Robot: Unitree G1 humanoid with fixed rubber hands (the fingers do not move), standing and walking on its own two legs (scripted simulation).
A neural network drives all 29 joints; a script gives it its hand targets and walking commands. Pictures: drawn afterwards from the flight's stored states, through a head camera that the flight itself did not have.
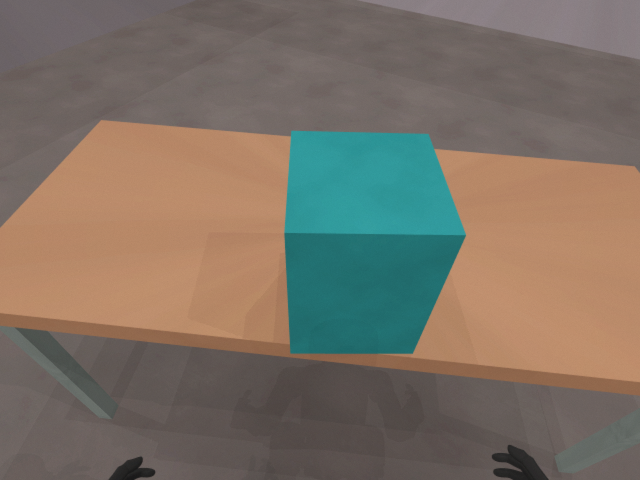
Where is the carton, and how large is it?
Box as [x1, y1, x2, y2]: [284, 131, 465, 353]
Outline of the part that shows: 291,131 284,230 290,353 412,353 465,236 465,233 428,134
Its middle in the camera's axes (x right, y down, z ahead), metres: +0.05 +0.02 +0.59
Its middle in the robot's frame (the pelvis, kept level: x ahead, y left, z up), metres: +0.45 -0.03 +0.03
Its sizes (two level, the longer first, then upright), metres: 0.201 0.198 0.281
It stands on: a table, 0.64 m high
